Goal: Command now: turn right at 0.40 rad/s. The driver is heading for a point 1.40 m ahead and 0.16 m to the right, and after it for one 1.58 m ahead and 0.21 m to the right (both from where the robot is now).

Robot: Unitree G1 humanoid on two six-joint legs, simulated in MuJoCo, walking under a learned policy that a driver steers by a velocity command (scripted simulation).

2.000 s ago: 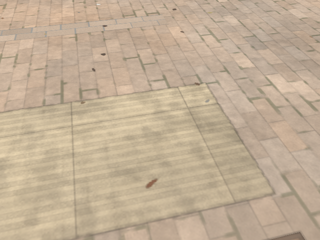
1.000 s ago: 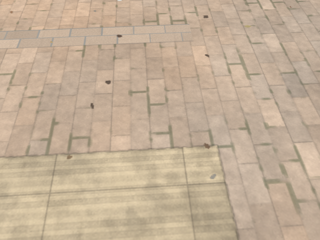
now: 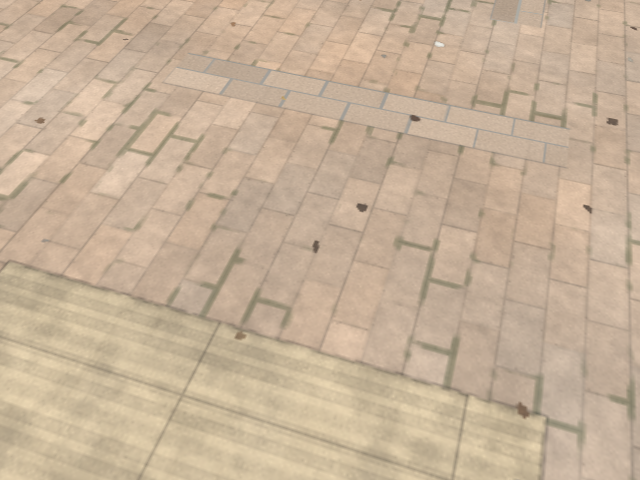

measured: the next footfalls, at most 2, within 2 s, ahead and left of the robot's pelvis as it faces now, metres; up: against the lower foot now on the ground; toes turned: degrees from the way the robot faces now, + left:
right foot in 0.10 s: +0.04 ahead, -0.11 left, +0.00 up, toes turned -4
left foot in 0.60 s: +0.05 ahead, +0.09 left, +0.00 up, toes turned -22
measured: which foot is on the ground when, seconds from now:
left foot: down 0.00-0.10, up 0.12-0.58, down 0.60-1.00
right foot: up 0.00-0.08, down 0.10-1.00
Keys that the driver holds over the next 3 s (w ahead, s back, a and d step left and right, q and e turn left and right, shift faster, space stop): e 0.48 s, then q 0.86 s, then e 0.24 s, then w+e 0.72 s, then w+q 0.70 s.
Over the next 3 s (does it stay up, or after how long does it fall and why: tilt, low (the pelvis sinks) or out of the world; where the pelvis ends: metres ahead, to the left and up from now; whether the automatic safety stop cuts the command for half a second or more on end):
stays up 0.54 -0.13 0.02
